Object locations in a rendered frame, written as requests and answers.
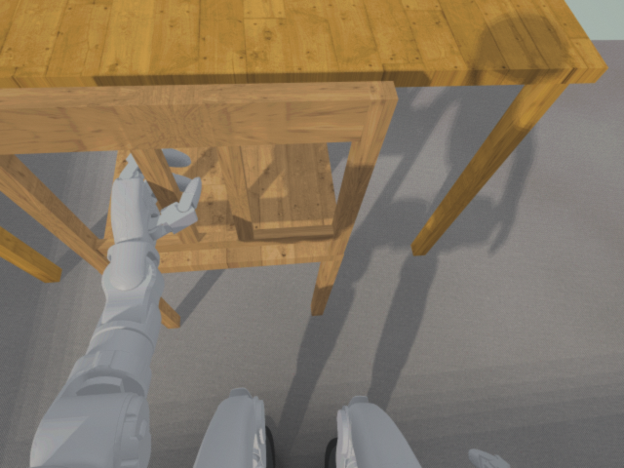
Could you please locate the right robot hand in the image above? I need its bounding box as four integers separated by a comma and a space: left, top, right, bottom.
468, 448, 510, 468

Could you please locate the robot left forearm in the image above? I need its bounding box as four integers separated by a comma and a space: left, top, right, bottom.
30, 240, 165, 467

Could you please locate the robot left shin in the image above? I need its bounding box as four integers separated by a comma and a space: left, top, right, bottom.
229, 388, 266, 468

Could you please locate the left robot upper arm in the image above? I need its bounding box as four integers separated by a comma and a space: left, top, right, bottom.
30, 392, 151, 468

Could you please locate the left robot hand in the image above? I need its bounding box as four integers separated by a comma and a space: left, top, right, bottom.
111, 148, 202, 248

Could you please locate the chair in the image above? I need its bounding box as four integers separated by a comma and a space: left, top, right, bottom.
0, 81, 398, 329

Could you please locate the table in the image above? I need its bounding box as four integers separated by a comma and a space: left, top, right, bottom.
0, 0, 608, 283

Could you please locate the left robot thigh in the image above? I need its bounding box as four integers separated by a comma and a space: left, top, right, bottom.
193, 395, 266, 468

